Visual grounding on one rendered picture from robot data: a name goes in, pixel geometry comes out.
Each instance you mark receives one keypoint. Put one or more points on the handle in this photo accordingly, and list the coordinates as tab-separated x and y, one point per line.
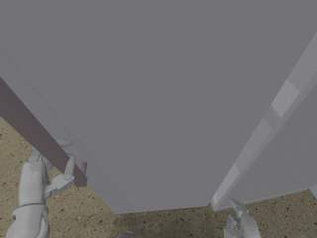
17	115

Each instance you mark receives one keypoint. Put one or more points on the fridge door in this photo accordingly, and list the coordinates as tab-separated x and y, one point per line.
158	97

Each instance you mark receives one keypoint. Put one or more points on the robot left hand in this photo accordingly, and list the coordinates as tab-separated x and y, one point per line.
34	176

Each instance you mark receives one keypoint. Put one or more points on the left robot forearm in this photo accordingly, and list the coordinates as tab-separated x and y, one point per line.
30	222

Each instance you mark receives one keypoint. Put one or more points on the robot right hand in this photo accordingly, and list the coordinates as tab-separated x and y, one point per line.
246	226

